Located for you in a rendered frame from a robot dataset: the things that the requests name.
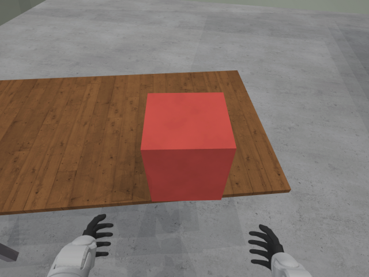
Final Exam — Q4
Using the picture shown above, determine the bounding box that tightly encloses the right robot forearm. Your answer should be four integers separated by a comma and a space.
271, 252, 312, 277

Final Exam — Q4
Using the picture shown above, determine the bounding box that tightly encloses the robot right hand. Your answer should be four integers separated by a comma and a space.
248, 224, 284, 270

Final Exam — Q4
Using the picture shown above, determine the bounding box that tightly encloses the carton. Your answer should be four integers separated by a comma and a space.
141, 92, 236, 201

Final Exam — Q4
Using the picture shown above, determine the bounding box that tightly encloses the left robot forearm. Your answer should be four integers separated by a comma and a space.
47, 235, 97, 277

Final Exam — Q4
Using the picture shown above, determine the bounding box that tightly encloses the robot left hand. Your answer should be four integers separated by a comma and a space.
83, 214, 113, 257

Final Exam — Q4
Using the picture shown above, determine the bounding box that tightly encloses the table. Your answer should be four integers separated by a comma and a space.
0, 70, 291, 262

